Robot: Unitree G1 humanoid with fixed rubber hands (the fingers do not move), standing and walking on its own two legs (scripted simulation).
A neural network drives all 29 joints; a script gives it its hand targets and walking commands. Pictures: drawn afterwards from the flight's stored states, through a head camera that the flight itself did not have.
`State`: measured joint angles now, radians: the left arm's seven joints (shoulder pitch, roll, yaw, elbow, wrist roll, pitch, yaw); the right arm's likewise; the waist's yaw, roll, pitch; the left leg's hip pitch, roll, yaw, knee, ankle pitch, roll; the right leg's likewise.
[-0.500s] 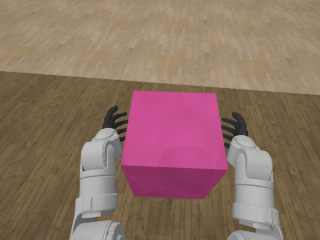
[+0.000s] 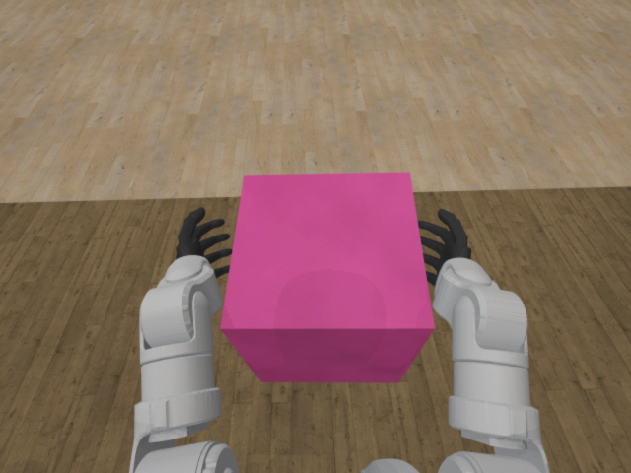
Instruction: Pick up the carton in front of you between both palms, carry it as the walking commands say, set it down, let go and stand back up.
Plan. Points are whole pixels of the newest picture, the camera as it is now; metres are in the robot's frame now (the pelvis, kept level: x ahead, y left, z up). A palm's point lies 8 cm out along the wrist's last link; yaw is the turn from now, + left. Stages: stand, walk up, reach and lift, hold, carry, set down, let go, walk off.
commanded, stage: carry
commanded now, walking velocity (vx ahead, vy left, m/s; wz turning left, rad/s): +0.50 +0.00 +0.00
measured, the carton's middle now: (328, 288) +0.35 -0.01 +0.01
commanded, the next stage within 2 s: none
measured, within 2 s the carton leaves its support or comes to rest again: neither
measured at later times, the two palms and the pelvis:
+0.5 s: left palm (232, 134) +0.65 +0.14 +0.04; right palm (397, 124) +0.68 -0.17 +0.04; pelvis +0.34 -0.04 -0.02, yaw +1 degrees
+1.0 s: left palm (235, 46) +1.02 +0.16 +0.03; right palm (363, 46) +0.99 -0.15 +0.03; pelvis +0.68 +0.01 -0.05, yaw +0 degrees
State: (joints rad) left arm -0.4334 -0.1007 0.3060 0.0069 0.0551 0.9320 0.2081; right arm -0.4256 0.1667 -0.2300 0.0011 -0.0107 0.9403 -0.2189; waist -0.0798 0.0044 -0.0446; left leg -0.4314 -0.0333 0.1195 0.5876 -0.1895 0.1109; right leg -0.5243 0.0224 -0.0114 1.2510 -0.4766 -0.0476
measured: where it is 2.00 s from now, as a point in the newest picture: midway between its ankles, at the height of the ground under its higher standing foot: (307, 197)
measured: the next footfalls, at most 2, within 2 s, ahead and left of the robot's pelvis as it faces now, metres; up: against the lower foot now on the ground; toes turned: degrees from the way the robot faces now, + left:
right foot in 0.32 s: +0.39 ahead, -0.10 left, -0.03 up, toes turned -4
left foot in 0.78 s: +0.71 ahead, +0.07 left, -0.05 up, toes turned +5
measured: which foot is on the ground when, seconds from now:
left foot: down 0.00-0.34, up 0.36-0.76, down 0.78-1.00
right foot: up 0.00-0.30, down 0.32-0.80, up 0.82-1.00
